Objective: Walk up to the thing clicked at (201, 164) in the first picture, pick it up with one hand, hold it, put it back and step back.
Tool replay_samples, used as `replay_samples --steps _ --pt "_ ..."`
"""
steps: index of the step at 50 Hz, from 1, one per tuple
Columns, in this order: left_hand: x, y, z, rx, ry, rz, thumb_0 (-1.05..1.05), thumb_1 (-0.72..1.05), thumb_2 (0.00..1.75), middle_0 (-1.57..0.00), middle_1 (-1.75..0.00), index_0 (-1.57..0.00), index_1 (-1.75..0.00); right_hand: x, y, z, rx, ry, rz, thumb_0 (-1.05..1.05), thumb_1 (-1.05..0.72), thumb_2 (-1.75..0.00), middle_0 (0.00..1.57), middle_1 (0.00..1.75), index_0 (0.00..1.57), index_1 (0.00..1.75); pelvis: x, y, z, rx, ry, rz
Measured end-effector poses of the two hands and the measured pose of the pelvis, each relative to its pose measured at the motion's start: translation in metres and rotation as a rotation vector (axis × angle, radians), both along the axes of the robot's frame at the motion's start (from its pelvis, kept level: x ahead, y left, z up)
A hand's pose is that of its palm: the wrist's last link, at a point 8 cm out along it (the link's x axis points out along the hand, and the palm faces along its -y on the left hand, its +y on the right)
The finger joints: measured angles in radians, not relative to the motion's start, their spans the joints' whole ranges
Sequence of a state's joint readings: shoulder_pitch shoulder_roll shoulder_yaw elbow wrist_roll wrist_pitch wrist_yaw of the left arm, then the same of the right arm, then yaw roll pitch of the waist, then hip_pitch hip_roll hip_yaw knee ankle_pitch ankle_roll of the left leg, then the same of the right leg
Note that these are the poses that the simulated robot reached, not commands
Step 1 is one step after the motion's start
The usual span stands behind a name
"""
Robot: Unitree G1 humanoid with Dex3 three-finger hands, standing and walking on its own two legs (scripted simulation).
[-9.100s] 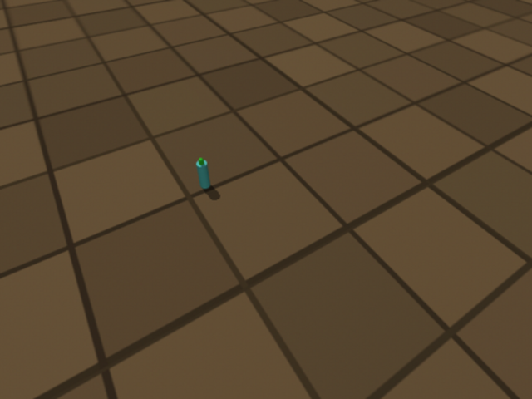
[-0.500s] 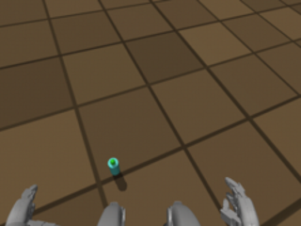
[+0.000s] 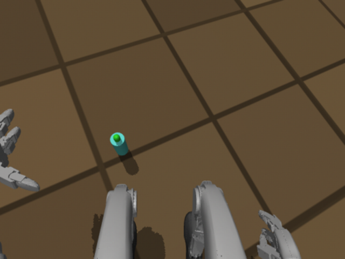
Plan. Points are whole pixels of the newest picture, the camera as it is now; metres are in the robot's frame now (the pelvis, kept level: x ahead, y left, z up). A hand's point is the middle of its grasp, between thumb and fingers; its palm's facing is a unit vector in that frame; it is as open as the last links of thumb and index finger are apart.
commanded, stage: go down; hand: left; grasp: from the side
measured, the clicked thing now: (119, 143) +0.48 +0.17 -0.43
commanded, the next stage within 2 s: approach in 1.24 s
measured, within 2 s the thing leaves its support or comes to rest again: neither
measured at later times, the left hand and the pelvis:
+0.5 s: hand (31, 140) +0.39 +0.34 -0.11, palm faces +0.02 -0.99 -0.12, open 17.4 cm; pelvis -0.02 +0.00 -0.09, yaw -1 degrees
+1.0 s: hand (33, 135) +0.41 +0.34 -0.13, palm faces -0.01 -1.00 -0.10, open 17.5 cm; pelvis -0.03 +0.01 -0.13, yaw -2 degrees
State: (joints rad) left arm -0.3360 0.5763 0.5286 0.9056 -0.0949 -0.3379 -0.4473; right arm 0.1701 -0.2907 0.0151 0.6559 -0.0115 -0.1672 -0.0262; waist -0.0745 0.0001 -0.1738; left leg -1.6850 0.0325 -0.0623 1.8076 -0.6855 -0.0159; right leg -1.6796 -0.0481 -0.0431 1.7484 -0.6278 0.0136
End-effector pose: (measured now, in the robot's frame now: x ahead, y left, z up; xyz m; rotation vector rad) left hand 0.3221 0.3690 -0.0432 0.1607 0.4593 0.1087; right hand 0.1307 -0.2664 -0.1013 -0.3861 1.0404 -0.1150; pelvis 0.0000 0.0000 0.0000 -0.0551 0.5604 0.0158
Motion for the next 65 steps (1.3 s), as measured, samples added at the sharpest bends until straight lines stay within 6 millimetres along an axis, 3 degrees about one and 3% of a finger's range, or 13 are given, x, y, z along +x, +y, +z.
replay_samples --steps 12,33,49,65 --pt "0.034 0.011 -0.031 -0.034 -0.134 -0.055 -0.01 -0.52 0.09 -0.06 -0.11 -0.05 -0.1 -0.012 -0.011 -0.044 -0.044 0.039 0.024 0.01 -0.9 -0.9 0.2 0.3 0.2 0.3 -0.011 0.0 -0.049 -0.017 0.029 -0.004" --pt "0.059 0.023 -0.063 -0.065 -0.243 -0.096 -0.01 -0.54 0.07 -0.06 -0.1 -0.05 -0.09 -0.043 -0.01 -0.094 -0.069 0.095 0.04 0.0 -0.91 -0.9 0.2 0.3 0.2 0.3 -0.027 0.005 -0.106 -0.037 0.011 -0.007" --pt "0.069 0.029 -0.075 -0.071 -0.277 -0.112 -0.01 -0.55 0.07 -0.06 -0.1 -0.05 -0.09 -0.069 -0.01 -0.111 -0.09 0.139 0.029 0.0 -0.91 -0.9 0.2 0.3 0.2 0.3 -0.035 0.007 -0.129 -0.049 -0.006 -0.009" --pt "0.077 0.036 -0.083 -0.077 -0.305 -0.122 -0.01 -0.51 0.08 -0.05 -0.1 -0.05 -0.09 -0.071 -0.011 -0.116 -0.112 0.148 0.043 0.0 -0.9 -0.9 0.2 0.3 0.2 0.3 -0.035 0.01 -0.14 -0.063 -0.008 -0.013"
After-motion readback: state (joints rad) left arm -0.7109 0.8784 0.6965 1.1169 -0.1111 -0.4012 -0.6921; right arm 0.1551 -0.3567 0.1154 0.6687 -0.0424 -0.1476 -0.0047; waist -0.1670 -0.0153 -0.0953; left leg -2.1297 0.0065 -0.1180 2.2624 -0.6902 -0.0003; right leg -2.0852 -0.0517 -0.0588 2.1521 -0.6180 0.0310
